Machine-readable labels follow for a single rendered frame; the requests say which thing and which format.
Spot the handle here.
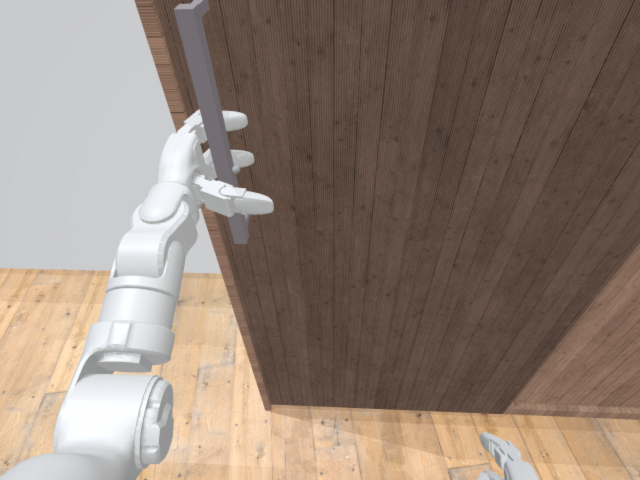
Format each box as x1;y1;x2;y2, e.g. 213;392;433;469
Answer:
174;0;251;244

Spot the robot left forearm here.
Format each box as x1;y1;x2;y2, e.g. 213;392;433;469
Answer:
53;182;199;453

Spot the robot left hand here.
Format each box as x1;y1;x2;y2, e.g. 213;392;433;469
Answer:
157;109;274;217

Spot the robot right hand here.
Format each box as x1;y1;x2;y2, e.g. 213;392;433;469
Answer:
478;432;539;480

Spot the robot left upper arm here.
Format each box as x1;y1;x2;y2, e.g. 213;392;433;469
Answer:
0;374;174;480

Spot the wardrobe door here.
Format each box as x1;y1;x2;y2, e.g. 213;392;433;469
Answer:
154;0;640;414
512;244;640;408

